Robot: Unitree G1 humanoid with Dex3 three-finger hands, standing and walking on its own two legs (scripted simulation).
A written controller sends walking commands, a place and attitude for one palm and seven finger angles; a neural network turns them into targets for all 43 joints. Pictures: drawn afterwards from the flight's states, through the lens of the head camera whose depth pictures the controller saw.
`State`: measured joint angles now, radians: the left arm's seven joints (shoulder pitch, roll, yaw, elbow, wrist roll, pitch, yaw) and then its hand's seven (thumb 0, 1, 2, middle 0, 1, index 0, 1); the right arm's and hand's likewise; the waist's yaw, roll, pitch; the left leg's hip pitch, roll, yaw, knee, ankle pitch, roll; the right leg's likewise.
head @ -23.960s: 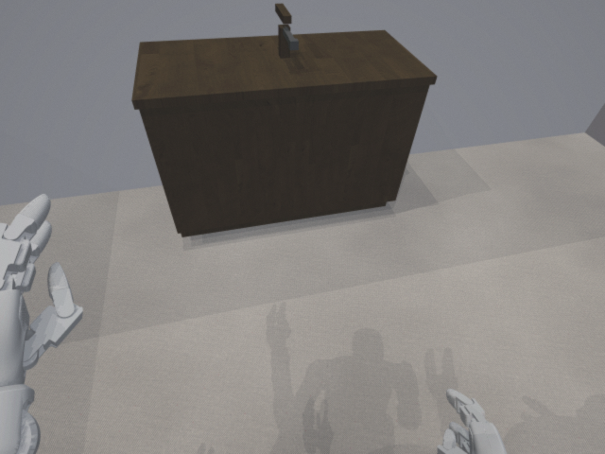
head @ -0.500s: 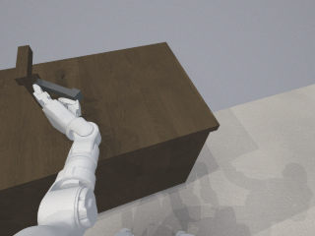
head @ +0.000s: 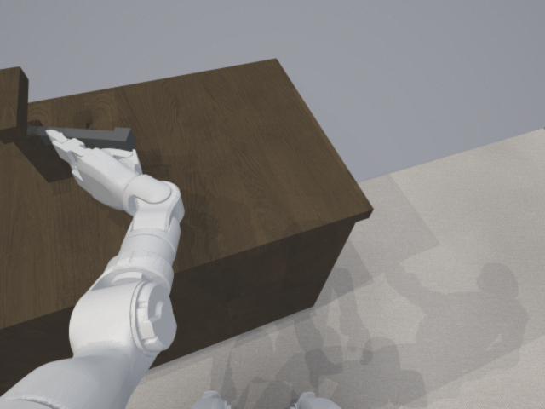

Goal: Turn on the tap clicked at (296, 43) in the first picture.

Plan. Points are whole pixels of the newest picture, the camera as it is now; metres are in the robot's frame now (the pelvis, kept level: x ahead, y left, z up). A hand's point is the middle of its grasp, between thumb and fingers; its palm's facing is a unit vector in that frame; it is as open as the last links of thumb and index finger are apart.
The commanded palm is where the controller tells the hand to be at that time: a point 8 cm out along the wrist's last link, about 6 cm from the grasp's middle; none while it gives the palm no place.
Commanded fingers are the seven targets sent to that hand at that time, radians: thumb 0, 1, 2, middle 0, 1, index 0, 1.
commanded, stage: push the lever round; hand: left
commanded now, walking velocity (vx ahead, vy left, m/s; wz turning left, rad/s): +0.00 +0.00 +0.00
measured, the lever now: (123, 140) +0.51 +0.20 +0.08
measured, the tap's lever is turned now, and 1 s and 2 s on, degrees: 67 85 85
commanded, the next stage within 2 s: lift the hand up off the lever in 0.38 s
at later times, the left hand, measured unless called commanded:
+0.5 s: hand (139, 141) +0.52 +0.18 +0.08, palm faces +0.80 -0.58 -0.15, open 8.3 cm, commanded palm +0.46 +0.19 +0.08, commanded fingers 0.00 0.90 0.90 -0.15 -0.15 -0.15 -0.15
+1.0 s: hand (131, 139) +0.51 +0.19 +0.09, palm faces +0.80 -0.59 -0.11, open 7.8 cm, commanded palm +0.45 +0.19 +0.10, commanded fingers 0.00 0.90 0.90 -0.15 -0.15 -0.15 -0.15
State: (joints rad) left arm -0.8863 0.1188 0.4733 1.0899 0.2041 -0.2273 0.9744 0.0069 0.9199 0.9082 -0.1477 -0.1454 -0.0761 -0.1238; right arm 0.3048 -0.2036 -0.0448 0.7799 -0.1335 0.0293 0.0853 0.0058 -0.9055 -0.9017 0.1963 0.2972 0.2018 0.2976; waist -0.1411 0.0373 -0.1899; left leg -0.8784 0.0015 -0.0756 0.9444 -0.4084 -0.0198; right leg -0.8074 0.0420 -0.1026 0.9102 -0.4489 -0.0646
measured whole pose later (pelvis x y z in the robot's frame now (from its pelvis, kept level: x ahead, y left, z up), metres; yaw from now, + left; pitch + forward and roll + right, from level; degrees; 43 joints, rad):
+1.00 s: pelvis +0.02 +0.01 +0.01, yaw -1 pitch +19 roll -2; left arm -0.85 0.11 0.48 1.00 0.19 -0.16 0.94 0.01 0.90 0.90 -0.15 -0.15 -0.15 -0.15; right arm 0.34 -0.21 -0.05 0.78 -0.14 0.02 0.13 0.01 -0.91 -0.90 0.20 0.30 0.20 0.30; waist -0.15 0.05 -0.19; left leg -0.81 0.01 -0.06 0.89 -0.42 -0.01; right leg -0.73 0.05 -0.08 0.83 -0.45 -0.05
